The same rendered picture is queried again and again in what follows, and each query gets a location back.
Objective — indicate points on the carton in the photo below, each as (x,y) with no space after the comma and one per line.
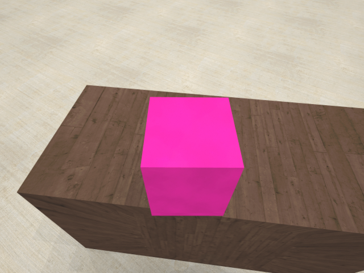
(191,160)

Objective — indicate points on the pedestal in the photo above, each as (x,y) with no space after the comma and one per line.
(298,206)

